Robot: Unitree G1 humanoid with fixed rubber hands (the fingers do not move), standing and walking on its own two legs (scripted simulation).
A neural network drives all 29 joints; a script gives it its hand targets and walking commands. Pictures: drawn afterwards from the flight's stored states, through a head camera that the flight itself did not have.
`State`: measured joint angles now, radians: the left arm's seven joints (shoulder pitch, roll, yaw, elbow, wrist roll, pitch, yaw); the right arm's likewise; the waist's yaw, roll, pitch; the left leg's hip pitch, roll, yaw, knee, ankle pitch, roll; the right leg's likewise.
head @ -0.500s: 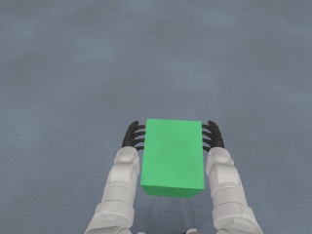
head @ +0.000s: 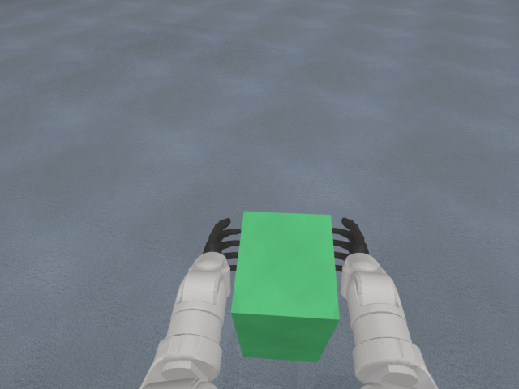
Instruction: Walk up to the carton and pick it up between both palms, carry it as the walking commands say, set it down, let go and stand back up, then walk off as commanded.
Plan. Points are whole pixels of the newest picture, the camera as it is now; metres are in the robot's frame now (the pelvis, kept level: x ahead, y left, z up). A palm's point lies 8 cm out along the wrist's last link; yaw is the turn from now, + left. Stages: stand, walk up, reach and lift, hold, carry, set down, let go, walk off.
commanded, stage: reach and lift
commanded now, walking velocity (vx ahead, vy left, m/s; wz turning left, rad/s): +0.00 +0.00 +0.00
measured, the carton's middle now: (283, 292) +0.31 -0.01 -0.03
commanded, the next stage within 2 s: hold in 1.34 s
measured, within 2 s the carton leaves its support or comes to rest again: neither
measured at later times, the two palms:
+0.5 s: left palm (207, 257) +0.32 +0.11 +0.07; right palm (354, 258) +0.32 -0.12 +0.06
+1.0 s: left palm (206, 258) +0.32 +0.11 +0.07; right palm (353, 256) +0.32 -0.12 +0.06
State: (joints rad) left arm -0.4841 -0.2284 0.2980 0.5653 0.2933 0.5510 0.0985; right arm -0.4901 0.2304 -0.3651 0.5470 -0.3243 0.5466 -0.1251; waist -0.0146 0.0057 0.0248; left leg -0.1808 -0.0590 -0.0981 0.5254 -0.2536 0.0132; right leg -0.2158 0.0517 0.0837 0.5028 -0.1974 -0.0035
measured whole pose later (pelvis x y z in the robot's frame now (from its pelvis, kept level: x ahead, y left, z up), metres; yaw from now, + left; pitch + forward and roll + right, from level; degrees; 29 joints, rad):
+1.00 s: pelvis +0.01 -0.01 +0.00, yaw +0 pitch -9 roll +0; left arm -0.46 -0.22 0.27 0.47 0.31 0.72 0.07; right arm -0.48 0.23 -0.29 0.49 -0.34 0.71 -0.12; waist 0.01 0.01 0.05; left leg -0.05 -0.05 -0.11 0.45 -0.23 0.01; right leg -0.09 0.05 0.08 0.45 -0.19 -0.01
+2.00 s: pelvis -0.01 -0.01 +0.00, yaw +0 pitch -11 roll +0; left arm -0.46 -0.22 0.27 0.47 0.32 0.73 0.07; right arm -0.47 0.22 -0.27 0.48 -0.33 0.73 -0.12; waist 0.01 0.01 0.05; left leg -0.06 -0.05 -0.11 0.48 -0.23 0.00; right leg -0.10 0.05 0.08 0.47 -0.19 -0.01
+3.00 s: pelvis -0.19 +0.01 +0.00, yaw +2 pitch +3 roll -3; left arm -0.33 -0.17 0.04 -0.20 0.09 1.25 0.21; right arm -0.35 0.18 -0.07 -0.14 -0.11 1.23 -0.20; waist 0.04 0.00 -0.07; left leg -0.40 0.05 0.03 0.53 -0.19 0.03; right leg -0.54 0.03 -0.03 1.08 -0.43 0.05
